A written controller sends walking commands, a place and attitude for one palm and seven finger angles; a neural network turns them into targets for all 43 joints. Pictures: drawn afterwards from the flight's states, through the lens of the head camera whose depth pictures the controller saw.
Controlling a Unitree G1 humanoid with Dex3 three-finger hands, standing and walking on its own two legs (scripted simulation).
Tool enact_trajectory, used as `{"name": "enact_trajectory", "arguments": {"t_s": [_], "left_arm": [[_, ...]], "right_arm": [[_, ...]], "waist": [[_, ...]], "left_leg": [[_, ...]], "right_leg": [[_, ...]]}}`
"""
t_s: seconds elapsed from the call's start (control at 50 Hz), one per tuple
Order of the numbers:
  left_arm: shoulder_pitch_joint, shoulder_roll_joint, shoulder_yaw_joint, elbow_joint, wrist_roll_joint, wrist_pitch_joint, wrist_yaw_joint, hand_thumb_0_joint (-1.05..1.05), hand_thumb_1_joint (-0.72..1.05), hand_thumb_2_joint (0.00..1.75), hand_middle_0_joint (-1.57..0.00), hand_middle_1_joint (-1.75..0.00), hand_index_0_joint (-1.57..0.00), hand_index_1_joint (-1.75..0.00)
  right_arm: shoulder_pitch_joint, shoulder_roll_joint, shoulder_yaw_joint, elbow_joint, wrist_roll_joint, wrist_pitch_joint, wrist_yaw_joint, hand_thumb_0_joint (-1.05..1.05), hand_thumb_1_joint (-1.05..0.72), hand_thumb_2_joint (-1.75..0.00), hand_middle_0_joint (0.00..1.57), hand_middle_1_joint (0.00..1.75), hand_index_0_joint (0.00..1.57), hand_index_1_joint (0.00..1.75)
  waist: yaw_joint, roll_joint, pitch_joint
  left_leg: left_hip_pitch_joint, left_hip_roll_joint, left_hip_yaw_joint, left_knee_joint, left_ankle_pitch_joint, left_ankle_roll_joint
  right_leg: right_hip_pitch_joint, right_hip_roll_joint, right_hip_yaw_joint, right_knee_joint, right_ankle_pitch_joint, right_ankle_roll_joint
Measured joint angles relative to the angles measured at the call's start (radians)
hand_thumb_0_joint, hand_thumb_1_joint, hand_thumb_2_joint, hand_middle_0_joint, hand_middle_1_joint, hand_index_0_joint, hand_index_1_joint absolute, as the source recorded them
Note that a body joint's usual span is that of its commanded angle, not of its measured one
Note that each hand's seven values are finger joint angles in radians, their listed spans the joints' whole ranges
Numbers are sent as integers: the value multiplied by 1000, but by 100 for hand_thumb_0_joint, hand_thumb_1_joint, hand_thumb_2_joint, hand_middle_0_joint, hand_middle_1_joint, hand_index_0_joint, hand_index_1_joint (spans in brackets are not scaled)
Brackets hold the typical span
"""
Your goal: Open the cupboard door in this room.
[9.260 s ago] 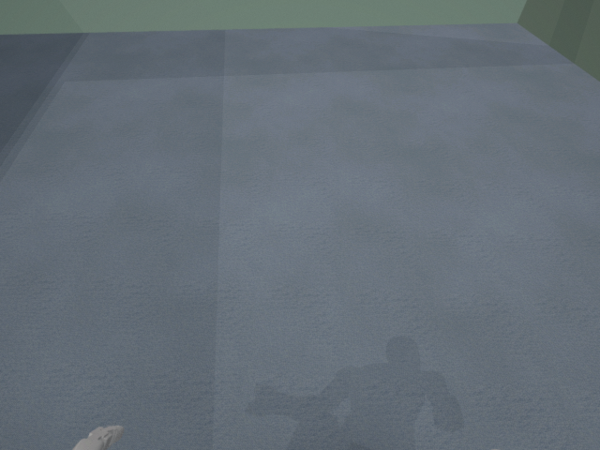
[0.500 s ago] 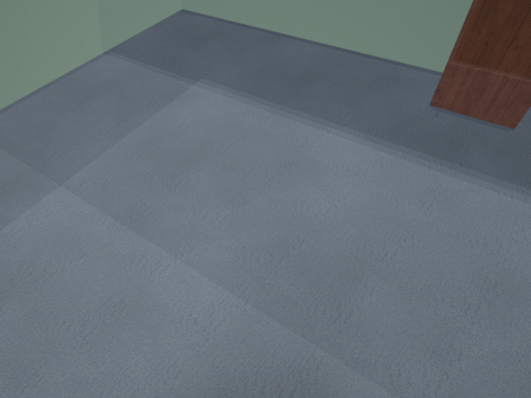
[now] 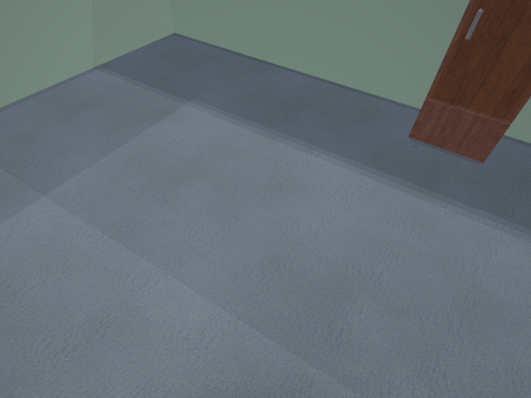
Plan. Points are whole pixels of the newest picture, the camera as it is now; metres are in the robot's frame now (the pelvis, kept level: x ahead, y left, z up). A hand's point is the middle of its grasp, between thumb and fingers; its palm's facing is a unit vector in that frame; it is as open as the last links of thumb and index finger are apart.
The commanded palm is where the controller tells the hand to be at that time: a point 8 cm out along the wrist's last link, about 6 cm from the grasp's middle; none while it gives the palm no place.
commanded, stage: stand and wait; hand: left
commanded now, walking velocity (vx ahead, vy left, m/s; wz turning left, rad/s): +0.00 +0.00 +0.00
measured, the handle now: (474, 23) +1.82 -0.90 -0.04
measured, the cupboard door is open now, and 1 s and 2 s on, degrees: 0 0 0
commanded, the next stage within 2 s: turn or walk to find it in 0.06 s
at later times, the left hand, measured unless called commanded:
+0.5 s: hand out of the picture -0.01 +0.17 -0.18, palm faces +0.11 -0.97 -0.23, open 7.3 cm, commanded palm none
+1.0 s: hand out of the picture +0.03 +0.19 -0.17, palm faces +0.29 -0.92 -0.26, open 7.3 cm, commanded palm none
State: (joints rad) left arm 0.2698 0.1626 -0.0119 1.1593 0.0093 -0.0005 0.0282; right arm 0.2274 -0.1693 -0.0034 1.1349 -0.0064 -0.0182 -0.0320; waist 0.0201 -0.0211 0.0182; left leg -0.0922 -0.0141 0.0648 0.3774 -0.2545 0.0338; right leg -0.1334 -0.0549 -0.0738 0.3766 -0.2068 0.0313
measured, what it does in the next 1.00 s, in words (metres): lifts its right foot, turning left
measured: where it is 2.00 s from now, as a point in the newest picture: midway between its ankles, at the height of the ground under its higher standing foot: outside the picture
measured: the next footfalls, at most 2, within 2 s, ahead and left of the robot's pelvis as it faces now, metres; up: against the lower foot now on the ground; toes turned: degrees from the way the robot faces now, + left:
right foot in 1.10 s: +0.06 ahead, -0.17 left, +0.00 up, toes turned +18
left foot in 1.60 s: -0.06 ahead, +0.03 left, +0.00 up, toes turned +41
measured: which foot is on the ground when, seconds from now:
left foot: down 0.00-1.00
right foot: down 0.00-0.68, up 0.70-1.00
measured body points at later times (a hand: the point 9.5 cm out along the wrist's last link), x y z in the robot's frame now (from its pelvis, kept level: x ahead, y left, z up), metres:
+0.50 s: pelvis -0.01 -0.01 -0.01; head +0.01 -0.02 +0.44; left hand -0.02 +0.22 -0.16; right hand +0.00 -0.23 -0.17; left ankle -0.03 +0.09 -0.74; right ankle +0.00 -0.14 -0.74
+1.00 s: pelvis -0.01 -0.03 +0.00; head +0.04 -0.01 +0.44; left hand +0.01 +0.24 -0.15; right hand +0.10 -0.26 -0.15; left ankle -0.03 +0.08 -0.74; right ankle -0.01 -0.19 -0.70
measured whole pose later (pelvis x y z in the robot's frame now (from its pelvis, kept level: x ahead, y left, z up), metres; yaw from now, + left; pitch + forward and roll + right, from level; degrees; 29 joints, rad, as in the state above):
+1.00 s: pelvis -0.01 -0.03 +0.00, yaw +18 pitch +3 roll -1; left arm 0.11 0.24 0.05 0.96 0.01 0.04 0.02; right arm 0.21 -0.19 -0.05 0.98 -0.03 0.02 -0.01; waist -0.03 0.00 0.07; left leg -0.29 -0.03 -0.07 0.46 -0.21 0.02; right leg -0.40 -0.05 0.00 0.89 -0.46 0.08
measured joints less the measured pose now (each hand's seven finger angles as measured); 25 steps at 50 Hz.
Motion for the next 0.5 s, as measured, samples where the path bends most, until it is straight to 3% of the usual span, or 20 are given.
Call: {"name": "enact_trajectory", "arguments": {"t_s": [0.24,0.5], "left_arm": [[-39,25,17,-27,-3,17,7,0,91,90,-19,-29,-20,-30],[-27,-1,31,-59,2,15,10,0,91,90,-20,-29,-20,-30]], "right_arm": [[103,21,-2,37,-1,22,10,1,-91,-90,20,30,20,29],[43,19,-24,-28,-3,35,20,1,-91,-90,20,30,20,29]], "waist": [[-31,2,24],[-22,37,21]], "left_leg": [[-41,-26,-13,26,4,14],[-142,-15,-73,138,-31,-12]], "right_leg": [[-45,-30,-11,54,-17,12],[-110,-27,-71,141,-66,-16]]}}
